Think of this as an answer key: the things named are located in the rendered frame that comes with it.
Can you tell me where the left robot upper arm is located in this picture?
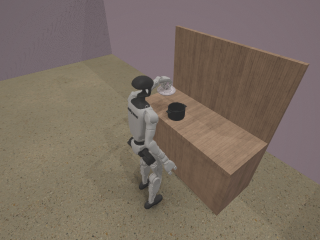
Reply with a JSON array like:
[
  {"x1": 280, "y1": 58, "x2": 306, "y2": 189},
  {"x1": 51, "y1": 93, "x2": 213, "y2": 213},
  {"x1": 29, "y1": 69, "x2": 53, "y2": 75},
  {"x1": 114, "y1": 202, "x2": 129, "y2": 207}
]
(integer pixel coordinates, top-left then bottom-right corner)
[{"x1": 127, "y1": 89, "x2": 148, "y2": 102}]

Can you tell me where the right robot upper arm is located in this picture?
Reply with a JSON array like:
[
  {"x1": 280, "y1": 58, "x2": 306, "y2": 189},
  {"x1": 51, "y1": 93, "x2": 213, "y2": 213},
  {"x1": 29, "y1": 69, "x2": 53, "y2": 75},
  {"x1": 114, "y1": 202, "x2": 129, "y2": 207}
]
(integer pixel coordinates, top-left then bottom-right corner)
[{"x1": 144, "y1": 109, "x2": 159, "y2": 149}]

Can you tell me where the right robot forearm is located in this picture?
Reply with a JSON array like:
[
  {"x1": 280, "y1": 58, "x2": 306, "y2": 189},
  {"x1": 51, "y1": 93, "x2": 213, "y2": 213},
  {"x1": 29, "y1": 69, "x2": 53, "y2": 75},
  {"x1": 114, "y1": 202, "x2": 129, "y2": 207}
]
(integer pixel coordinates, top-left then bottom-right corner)
[{"x1": 149, "y1": 141, "x2": 169, "y2": 165}]

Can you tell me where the left robot forearm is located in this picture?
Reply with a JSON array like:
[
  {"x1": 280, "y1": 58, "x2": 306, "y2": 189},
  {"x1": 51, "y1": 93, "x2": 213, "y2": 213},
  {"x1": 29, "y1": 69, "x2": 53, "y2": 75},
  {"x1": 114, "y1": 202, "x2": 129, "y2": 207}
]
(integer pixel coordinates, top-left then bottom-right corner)
[{"x1": 140, "y1": 76, "x2": 164, "y2": 91}]

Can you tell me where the lid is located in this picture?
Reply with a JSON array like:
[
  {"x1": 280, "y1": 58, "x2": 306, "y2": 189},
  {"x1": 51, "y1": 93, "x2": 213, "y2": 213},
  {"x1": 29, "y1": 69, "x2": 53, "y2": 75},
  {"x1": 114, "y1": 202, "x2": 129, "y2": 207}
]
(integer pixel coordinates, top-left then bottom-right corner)
[{"x1": 157, "y1": 85, "x2": 176, "y2": 96}]

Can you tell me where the robot left hand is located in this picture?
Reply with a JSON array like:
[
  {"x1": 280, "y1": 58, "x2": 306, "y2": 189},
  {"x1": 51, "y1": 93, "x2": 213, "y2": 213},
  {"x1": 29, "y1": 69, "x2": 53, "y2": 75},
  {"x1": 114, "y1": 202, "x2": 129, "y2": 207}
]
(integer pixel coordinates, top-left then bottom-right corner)
[{"x1": 161, "y1": 76, "x2": 173, "y2": 89}]

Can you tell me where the table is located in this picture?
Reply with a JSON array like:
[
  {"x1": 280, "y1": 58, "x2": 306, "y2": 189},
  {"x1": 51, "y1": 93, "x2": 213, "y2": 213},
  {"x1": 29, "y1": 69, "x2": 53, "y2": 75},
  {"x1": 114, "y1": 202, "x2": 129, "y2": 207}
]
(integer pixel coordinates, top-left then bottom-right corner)
[{"x1": 145, "y1": 25, "x2": 309, "y2": 216}]

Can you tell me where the pot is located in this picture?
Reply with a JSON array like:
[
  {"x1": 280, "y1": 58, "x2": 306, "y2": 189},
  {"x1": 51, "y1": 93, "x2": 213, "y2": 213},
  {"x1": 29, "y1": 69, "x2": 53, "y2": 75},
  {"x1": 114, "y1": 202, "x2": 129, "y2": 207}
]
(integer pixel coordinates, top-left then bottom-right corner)
[{"x1": 166, "y1": 102, "x2": 187, "y2": 121}]

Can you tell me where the robot right thigh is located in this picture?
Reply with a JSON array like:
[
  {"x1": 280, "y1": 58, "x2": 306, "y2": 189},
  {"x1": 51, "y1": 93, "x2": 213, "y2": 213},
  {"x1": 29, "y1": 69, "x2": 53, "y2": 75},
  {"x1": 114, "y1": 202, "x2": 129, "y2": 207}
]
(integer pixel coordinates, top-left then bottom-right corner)
[{"x1": 141, "y1": 149, "x2": 163, "y2": 184}]

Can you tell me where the right robot shin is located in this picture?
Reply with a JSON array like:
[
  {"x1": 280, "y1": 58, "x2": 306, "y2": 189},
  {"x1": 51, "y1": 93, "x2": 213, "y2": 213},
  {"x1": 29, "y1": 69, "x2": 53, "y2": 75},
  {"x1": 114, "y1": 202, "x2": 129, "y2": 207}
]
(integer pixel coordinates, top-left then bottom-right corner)
[{"x1": 148, "y1": 177, "x2": 162, "y2": 204}]

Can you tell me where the robot right hand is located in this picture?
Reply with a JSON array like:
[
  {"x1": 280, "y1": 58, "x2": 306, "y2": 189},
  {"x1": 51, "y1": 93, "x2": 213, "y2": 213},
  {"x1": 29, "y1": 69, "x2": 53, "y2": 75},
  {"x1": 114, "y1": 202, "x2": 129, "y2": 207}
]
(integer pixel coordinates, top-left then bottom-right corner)
[{"x1": 163, "y1": 160, "x2": 177, "y2": 175}]

